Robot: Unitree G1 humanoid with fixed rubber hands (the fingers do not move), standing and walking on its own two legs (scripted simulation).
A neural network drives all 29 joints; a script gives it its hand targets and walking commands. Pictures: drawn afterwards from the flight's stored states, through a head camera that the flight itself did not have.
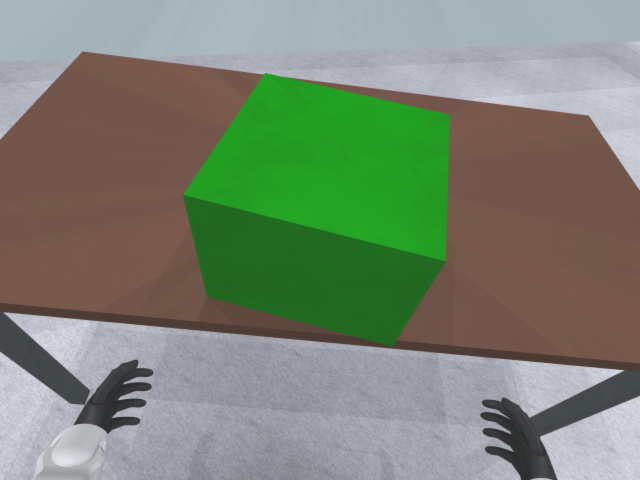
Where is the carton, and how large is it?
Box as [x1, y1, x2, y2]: [183, 73, 449, 345]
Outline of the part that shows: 265,73 183,194 206,294 210,297 384,344 392,345 445,261 449,115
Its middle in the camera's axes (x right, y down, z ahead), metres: +0.01 -0.05 +0.62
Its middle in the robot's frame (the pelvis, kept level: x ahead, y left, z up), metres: +0.49 -0.02 +0.02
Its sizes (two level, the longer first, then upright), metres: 0.306 0.297 0.232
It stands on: a table, 0.68 m high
